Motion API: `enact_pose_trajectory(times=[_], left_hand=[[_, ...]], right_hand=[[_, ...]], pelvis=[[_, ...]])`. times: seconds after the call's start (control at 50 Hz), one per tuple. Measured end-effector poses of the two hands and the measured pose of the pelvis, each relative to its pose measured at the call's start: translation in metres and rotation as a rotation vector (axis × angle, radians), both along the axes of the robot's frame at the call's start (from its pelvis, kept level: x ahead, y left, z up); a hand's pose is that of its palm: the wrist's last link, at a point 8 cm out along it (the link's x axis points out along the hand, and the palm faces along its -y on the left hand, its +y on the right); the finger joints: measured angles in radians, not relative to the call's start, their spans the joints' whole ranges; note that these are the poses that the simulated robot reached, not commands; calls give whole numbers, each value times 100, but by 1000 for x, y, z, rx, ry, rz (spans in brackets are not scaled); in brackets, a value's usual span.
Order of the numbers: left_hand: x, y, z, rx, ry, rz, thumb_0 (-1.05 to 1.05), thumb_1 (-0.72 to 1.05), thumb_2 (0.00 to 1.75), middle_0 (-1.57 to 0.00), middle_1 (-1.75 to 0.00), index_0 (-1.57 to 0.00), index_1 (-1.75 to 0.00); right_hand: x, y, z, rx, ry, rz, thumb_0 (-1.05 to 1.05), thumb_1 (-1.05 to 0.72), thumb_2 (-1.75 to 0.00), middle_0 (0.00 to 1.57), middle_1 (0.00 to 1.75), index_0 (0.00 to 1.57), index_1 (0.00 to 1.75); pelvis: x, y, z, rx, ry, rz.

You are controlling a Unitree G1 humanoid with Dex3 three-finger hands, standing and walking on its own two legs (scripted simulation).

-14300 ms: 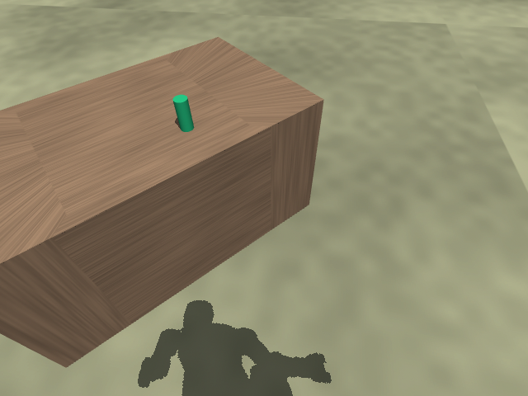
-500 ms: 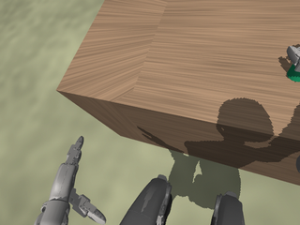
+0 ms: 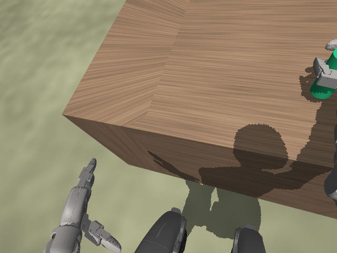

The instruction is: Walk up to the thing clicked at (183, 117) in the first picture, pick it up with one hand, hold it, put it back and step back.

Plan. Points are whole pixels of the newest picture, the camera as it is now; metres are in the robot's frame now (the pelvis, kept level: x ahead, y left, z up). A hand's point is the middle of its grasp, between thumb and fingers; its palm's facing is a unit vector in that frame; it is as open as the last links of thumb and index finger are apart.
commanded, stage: settle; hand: right
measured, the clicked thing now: (332, 74) +0.54 -0.22 +0.03
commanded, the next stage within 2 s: lift in 0.36 s
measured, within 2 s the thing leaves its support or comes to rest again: neither
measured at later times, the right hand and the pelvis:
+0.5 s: hand out of the picture +0.55 -0.21 +0.09, palm faces +0.21 +0.98 -0.02, open 6.3 cm; pelvis +0.00 +0.00 +0.01, yaw +0 degrees
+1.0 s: hand out of the picture +0.50 -0.20 +0.12, palm faces +0.17 +0.98 -0.04, open 6.3 cm; pelvis +0.02 +0.00 +0.04, yaw -1 degrees
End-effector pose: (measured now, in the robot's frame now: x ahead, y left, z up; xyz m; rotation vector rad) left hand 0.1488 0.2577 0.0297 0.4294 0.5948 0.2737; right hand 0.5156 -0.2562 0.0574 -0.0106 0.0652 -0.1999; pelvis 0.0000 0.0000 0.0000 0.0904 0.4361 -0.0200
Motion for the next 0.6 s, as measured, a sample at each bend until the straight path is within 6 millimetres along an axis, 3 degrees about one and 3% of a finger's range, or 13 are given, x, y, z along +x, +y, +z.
enact_pose_trajectory(times=[0.16,0.6], left_hand=[[-10,10,-3,11,43,27,-1,-54,5,-7,-6,-6,-6],[-2,3,0,-30,25,14,-1,-54,6,-6,-6,-6,-6]], right_hand=[[0,-1,6,-5,-9,-7,-1,-6,-112,90,124,90,124],[1,6,31,-9,-9,15,-1,-5,-113,90,126,90,125]], pelvis=[[-1,-1,3,-6,-5,2],[3,-1,14,-16,-32,6]])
